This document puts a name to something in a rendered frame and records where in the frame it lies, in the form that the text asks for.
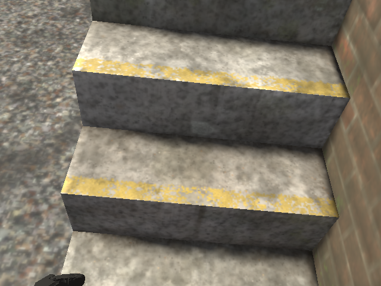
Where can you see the left robot hand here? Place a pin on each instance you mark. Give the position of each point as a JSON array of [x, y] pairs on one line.
[[72, 279]]

